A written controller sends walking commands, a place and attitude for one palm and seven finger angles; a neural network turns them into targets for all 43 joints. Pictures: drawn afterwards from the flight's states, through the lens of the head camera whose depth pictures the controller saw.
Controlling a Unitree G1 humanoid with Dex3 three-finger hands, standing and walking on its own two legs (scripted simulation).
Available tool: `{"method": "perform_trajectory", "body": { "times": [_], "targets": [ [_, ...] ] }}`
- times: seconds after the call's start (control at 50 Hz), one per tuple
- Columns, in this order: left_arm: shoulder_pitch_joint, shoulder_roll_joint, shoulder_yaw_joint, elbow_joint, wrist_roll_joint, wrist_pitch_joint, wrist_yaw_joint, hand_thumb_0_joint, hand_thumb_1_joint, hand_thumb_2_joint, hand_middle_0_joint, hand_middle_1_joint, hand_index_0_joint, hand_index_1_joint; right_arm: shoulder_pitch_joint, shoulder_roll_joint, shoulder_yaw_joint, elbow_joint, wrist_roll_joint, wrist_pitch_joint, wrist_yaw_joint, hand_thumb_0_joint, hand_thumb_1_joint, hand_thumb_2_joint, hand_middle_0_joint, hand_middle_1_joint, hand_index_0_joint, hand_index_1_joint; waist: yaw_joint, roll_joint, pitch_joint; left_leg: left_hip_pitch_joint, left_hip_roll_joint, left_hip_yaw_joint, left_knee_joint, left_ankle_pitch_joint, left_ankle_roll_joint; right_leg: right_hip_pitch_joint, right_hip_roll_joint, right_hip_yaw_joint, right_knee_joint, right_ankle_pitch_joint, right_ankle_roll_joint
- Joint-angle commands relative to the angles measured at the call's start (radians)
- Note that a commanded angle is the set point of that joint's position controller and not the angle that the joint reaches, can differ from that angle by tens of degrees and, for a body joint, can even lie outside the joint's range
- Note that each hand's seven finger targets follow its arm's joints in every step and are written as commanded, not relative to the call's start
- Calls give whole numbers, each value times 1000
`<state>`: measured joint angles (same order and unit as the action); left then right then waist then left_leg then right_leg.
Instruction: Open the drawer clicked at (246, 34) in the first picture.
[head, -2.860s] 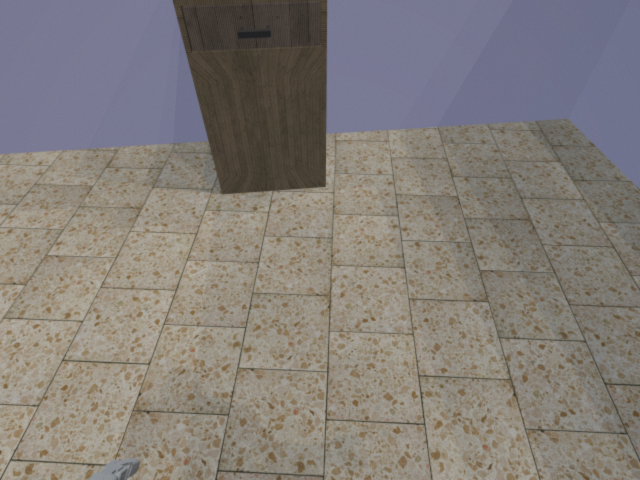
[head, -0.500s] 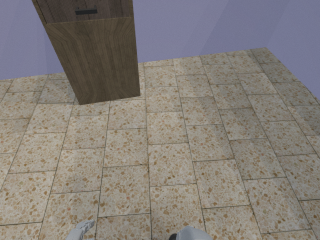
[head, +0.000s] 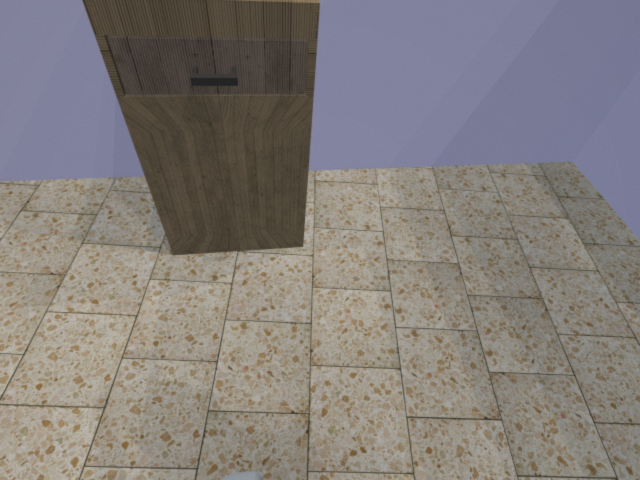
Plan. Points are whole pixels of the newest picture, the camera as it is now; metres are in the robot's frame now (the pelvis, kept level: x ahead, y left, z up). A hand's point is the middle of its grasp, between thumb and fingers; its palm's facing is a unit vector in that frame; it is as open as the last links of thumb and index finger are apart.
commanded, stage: walk to a spot facing it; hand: left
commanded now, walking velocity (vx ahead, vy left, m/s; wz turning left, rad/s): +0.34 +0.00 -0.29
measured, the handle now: (214, 75) +0.95 +0.35 -0.01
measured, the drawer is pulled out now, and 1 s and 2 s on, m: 0.00 0.00 0.00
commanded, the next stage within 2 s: turn to face it in 0.22 s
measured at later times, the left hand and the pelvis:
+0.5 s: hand (269, 351) +0.33 +0.11 -0.16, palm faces -0.15 -0.96 -0.23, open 7.4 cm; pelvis +0.20 -0.06 -0.01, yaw -7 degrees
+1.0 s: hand (219, 382) +0.28 +0.18 -0.17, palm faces +0.16 -0.96 -0.21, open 7.4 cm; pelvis +0.25 -0.02 +0.01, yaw +5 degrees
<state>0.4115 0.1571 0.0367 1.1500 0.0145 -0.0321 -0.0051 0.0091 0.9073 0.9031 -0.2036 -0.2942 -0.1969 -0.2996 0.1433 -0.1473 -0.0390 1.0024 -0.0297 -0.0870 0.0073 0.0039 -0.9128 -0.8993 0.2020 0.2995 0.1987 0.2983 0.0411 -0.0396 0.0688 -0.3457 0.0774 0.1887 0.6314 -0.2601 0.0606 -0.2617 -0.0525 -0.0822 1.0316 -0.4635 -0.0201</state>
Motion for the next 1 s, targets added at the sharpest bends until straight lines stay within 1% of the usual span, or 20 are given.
{"method": "perform_trajectory", "body": {
  "times": [0.0, 0.06, 0.12, 0.32, 0.36, 0.38, 0.4, 0.42, 0.44, 0.52, 0.58, 0.7, 0.76, 0.78, 0.8, 0.82, 0.84, 0.86, 0.9, 0.98],
  "targets": [
    [-81, 55, 28, -99, 12, -18, -7, 0, 900, 900, -200, -300, -200, -300, 216, -128, -25, 37, 5, 2, -27, 0, -900, -900, 200, 300, 200, 300, -72, 103, 2, 222, 304, -313, -421, 100, 76, -349, -88, 81, 238, 135, 5],
    [-24, 13, 30, -84, 20, 16, -8, 0, 900, 900, -200, -300, -200, -300, 197, -86, -27, 39, 8, -8, -32, 0, -900, -900, 200, 300, 200, 300, -26, 125, 0, 159, 249, -156, -453, 119, 58, -321, -89, 68, 180, 227, 26],
    [-63, 16, 34, -108, 18, 31, -14, 0, 900, 900, -200, -300, -200, -300, 211, -96, -24, 49, 12, -11, -34, 0, -900, -900, 200, 300, 200, 300, -20, 128, 27, 184, 244, -100, -482, 153, 68, -378, -100, 64, 105, 295, 40],
    [-295, 36, 33, -208, 14, 22, -21, 0, 900, 900, -200, -300, -200, -300, 313, -130, -33, 91, -3, 15, -36, 0, -900, -900, 200, 300, 200, 300, -82, 148, 73, 331, 275, 26, -321, 501, 54, -286, -41, -44, -356, 258, 7],
    [-146, 51, 30, -161, 18, 0, -10, 0, 900, 900, -200, -300, -200, -300, 302, -139, -28, 102, 4, 18, -37, 0, -900, -900, 200, 300, 200, 300, -15, 111, -30, 319, 243, 35, -139, 684, 28, -46, 16, -80, -456, 314, -14],
    [-19, 92, 38, -118, 22, -16, -4, 0, 900, 900, -200, -300, -200, -300, 289, -137, -25, 101, 13, 17, -32, 0, -900, -900, 200, 300, 200, 300, 45, 66, -124, 253, 190, 52, 22, 609, -10, 157, 2, -66, -536, 462, -14],
    [73, 198, 60, -88, 27, -32, 10, 0, 900, 900, -200, -300, -200, -300, 334, -83, -17, 97, 27, 17, -22, 0, -900, -900, 200, 300, 200, 300, 67, -133, -262, 43, 93, 74, 273, 221, -55, 422, -218, 143, -514, 787, -62],
    [112, 271, 66, -78, 6, -37, 14, 0, 900, 900, -200, -300, -200, -300, 385, -49, -9, 82, 37, 30, -27, 0, -900, -900, 200, 300, 200, 300, 38, -253, -379, -52, -14, -28, 524, -350, -80, 503, -425, 345, -549, 1133, -170],
    [65, 257, 58, -92, -4, -29, 21, 0, 900, 900, -200, -300, -200, -300, 338, -64, -10, 78, 37, 46, -38, 0, -900, -900, 200, 300, 200, 300, 39, -124, -325, -52, 8, -143, 600, -370, -70, 390, -428, 291, -601, 1121, -210],
    [-195, 153, 32, -155, 4, -12, 39, 0, 900, 900, -200, -300, -200, -300, 275, -37, -15, 81, 22, 87, -29, 0, -900, -900, 200, 300, 200, 300, -43, -72, -79, -98, 71, -183, 617, -197, -90, 28, -353, 109, -728, 670, -126],
    [-246, 140, 29, -181, 9, -2, 43, 0, 900, 900, -200, -300, -200, -300, 294, -17, -13, 74, 16, 113, -20, 0, -900, -900, 200, 300, 200, 300, -76, -73, -77, -47, 53, -140, 474, -164, -107, -49, -319, -8, -748, 529, -99],
    [-233, 168, 51, -199, 17, 25, 44, 0, 900, 900, -200, -300, -200, -300, 186, -34, -19, -5, 11, 114, -4, 0, -900, -900, 200, 300, 200, 300, -41, -127, -61, -51, 34, -75, 207, -155, -108, 7, -324, -48, -712, 353, -95],
    [-237, 175, 56, -207, 8, 40, 41, 0, 900, 900, -200, -300, -200, -300, 206, -65, -25, -17, 8, 106, -2, 0, -900, -900, 200, 300, 200, 300, -64, -53, -70, 86, 12, -50, -22, -2, -102, -34, -291, -96, -584, 270, -44],
    [-233, 153, 52, -214, 0, 49, 37, 0, 900, 900, -200, -300, -200, -300, 237, -107, -33, -14, 6, 99, -1, 0, -900, -900, 200, 300, 200, 300, -81, 73, -72, 147, 47, -124, -158, 69, -88, -90, -237, -124, -463, 188, -3],
    [-217, 95, 44, -241, -8, 57, 30, 0, 900, 900, -200, -300, -200, -300, 254, -203, -53, -30, -2, 91, -6, 0, -900, -900, 200, 300, 200, 300, -86, 367, -53, 157, 247, -438, -313, 195, 3, -230, -104, -160, -271, -29, 74],
    [-274, 89, 33, -277, -2, 62, 28, 0, 900, 900, -200, -300, -200, -300, 260, -259, -61, -42, -5, 93, -14, 0, -900, -900, 200, 300, 200, 300, -109, 405, -34, 110, 362, -582, -395, 263, 109, -268, -52, -68, -75, -172, 86],
    [-279, 101, 40, -287, 0, 60, 24, 0, 900, 900, -200, -300, -200, -300, 219, -269, -61, -56, -9, 93, -18, 0, -900, -900, 200, 300, 200, 300, -89, 286, -50, 66, 367, -555, -399, 161, 145, -238, -73, 6, 12, -129, 71],
    [-283, 97, 48, -262, 12, 61, 24, 0, 900, 900, -200, -300, -200, -300, 166, -227, -55, -57, -5, 84, -28, 0, -900, -900, 200, 300, 200, 300, -73, 299, -47, 88, 282, -497, -392, 181, 109, -281, -68, 30, 60, -61, 72],
    [-244, 117, 51, -232, 10, 60, 20, 0, 900, 900, -200, -300, -200, -300, 108, -198, -39, -75, 4, 78, -36, 0, -900, -900, 200, 300, 200, 300, -52, 247, -77, 164, 222, -383, -343, 306, 71, -307, -63, 53, 112, 47, 80],
    [-192, 120, 42, -195, 3, 59, 25, 0, 900, 900, -200, -300, -200, -300, 138, -196, -38, -65, 12, 68, -42, 0, -900, -900, 200, 300, 200, 300, -57, 143, -174, 319, 192, -309, -295, 568, 81, -286, -51, 61, 68, 83, 101]
  ]
}}
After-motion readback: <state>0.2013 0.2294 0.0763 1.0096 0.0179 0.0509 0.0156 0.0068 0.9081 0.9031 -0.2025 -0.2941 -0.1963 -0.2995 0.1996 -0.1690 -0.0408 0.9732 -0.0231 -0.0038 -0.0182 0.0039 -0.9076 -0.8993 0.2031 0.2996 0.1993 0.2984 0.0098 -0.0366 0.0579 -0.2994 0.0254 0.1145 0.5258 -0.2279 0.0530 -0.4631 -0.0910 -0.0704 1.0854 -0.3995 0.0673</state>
